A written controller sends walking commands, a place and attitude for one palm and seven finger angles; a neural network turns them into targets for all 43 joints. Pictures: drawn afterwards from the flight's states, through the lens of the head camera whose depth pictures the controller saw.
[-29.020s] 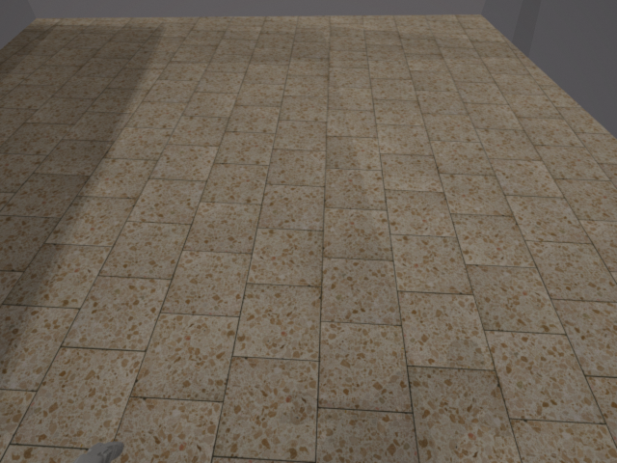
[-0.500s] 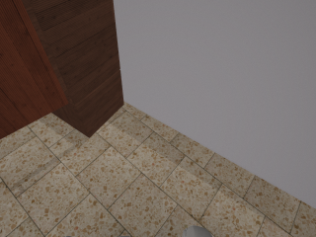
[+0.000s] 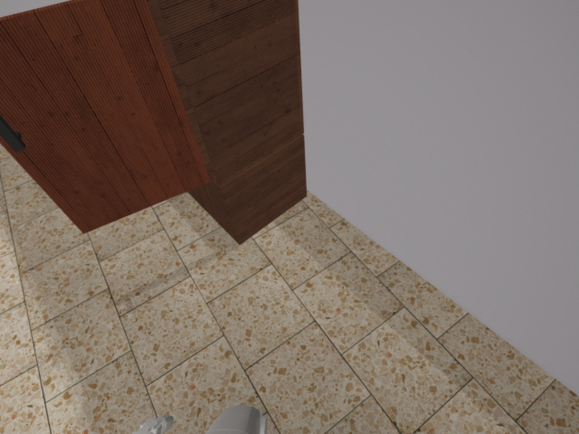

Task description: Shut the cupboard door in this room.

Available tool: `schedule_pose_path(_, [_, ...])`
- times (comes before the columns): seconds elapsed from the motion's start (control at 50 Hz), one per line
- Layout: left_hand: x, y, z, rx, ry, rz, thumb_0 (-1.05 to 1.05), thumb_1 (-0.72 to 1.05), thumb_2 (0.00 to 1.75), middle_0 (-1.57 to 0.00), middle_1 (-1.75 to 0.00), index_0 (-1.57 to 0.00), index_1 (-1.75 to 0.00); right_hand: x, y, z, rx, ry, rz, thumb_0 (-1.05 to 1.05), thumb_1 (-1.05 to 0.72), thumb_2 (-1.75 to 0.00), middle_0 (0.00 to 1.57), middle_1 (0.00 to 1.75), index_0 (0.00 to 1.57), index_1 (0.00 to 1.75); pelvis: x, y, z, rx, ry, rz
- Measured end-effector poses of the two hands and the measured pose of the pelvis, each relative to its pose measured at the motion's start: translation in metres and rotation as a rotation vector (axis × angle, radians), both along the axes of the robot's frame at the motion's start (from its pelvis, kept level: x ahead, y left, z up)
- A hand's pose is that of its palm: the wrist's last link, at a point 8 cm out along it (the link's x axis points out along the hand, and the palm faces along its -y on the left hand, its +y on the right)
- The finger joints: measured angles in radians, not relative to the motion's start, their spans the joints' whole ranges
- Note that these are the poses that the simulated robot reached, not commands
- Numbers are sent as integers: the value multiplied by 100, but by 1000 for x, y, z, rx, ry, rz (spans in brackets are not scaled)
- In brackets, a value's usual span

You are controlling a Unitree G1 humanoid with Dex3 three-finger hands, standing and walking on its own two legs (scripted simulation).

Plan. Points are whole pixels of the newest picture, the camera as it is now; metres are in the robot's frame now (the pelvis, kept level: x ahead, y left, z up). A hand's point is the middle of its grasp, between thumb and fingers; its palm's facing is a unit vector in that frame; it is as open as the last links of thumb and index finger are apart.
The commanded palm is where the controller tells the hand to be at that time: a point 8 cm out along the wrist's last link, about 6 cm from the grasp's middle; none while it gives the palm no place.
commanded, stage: turn to face it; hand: left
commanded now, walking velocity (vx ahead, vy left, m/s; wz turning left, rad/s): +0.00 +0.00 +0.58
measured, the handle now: (0, 121) +0.70 +0.65 +0.05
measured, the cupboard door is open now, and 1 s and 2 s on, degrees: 77 77 77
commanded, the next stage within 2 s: take the last steps up to it in 0.60 s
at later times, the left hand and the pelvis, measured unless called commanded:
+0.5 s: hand out of the picture -0.02 +0.28 -0.17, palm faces +0.28 -0.92 -0.27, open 7.4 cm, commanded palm none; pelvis -0.02 +0.04 +0.00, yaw +13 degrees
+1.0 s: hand out of the picture -0.08 +0.18 -0.14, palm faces +0.42 -0.87 -0.26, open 7.3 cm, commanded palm none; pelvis -0.02 +0.00 +0.01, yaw +21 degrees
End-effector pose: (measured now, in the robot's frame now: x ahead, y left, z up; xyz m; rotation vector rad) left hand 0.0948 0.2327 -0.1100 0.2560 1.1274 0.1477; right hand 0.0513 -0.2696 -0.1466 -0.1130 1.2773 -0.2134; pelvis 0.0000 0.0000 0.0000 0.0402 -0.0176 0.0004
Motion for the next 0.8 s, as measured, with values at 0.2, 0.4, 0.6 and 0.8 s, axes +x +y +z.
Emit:
schedule_pose_path(0.2, [-88,37,-24,-34,117,192,0,90,90,-20,-30,-21,-30,61,34,11,-49,-29,214,1,-91,-90,20,30,20,30,-10,19,-5,-15,17,129])
schedule_pose_path(0.4, [-146,90,-33,-27,211,340,1,91,90,-20,-30,-20,-30,92,98,31,-64,-136,352,1,-91,-90,20,30,21,30,-17,46,-2,-60,-2,202])
schedule_pose_path(0.6, [-119,71,-18,-19,95,341,0,91,90,-20,-30,-20,-30,59,97,14,8,-63,349,1,-90,-90,21,30,21,30,-22,33,1,-35,-11,254])
schedule_pose_path(0.8, [-122,8,-5,-17,27,357,0,90,90,-20,-30,-20,-30,28,47,-14,46,65,334,1,-91,-90,20,30,21,30,-25,-4,-2,0,-21,317])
